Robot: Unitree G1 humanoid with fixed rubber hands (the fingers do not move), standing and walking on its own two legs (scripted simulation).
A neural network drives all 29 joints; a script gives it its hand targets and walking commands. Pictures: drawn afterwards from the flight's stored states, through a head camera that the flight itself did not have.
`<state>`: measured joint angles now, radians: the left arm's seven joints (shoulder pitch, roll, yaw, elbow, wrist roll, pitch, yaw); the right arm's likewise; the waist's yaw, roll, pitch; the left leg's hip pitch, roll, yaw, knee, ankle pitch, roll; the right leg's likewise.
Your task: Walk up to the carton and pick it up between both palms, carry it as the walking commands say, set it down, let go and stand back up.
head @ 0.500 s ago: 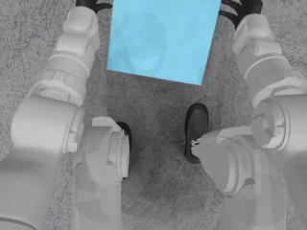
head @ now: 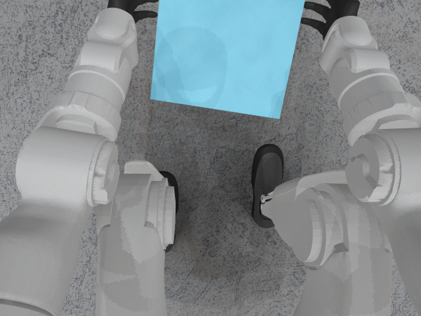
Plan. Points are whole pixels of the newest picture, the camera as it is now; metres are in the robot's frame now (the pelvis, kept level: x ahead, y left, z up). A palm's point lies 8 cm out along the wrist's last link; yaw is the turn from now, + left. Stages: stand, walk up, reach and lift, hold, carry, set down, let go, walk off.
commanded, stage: reach and lift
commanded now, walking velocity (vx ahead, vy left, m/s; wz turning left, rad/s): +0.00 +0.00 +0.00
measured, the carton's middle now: (225, 33) +0.52 -0.03 -0.28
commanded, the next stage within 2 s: none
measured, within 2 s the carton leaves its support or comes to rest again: leaves its support in 0.28 s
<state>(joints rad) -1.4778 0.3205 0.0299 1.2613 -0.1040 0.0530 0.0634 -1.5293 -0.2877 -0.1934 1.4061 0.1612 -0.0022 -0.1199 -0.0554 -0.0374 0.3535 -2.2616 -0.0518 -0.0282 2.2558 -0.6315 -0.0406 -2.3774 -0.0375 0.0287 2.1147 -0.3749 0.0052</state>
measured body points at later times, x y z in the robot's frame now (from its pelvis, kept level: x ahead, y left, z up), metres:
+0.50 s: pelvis +0.00 +0.01 +0.00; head +0.36 +0.01 +0.27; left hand +0.55 +0.12 -0.18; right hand +0.54 -0.19 -0.16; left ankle +0.10 +0.12 -0.32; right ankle +0.16 -0.13 -0.32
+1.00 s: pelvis +0.01 +0.00 +0.03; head +0.34 -0.01 +0.33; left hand +0.56 +0.12 -0.11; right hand +0.53 -0.20 -0.11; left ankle +0.10 +0.12 -0.32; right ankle +0.16 -0.13 -0.32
